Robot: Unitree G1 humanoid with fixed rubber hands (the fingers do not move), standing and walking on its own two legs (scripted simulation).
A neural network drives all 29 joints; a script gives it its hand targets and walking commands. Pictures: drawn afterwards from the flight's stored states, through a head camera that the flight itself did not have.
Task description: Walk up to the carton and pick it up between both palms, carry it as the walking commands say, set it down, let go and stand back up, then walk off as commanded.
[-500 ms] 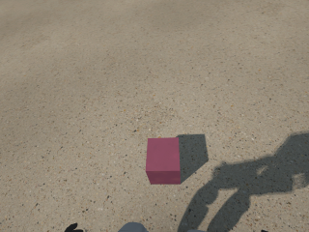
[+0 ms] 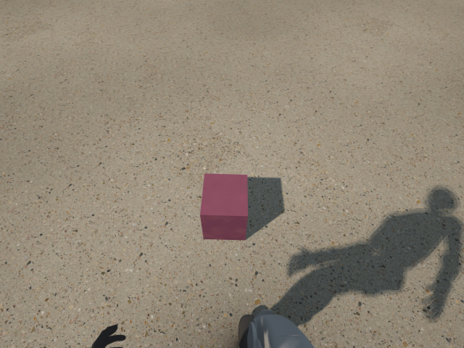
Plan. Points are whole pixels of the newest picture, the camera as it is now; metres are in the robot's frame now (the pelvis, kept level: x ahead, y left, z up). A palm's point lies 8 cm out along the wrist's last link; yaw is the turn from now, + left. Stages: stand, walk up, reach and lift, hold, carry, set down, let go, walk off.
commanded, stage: walk off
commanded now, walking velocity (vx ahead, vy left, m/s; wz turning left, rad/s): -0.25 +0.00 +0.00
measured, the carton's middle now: (225, 207) +0.76 +0.03 -0.65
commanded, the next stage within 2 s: none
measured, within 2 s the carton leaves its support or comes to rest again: neither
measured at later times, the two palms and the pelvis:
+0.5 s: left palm out of the picture -0.09 +0.21 -0.09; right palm out of the picture -0.11 -0.33 -0.13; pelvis -0.15 -0.06 +0.01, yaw +0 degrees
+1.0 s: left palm out of the picture -0.20 +0.24 -0.13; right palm out of the picture -0.23 -0.29 -0.11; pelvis -0.27 -0.02 +0.00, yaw +0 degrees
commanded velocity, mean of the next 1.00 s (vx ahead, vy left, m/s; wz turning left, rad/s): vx -0.25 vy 0.00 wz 0.00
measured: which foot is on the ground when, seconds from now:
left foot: down 0.00-0.32, up 0.34-0.90, down 0.92-1.00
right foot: up 0.00-0.30, down 0.32-0.92, up 0.94-1.00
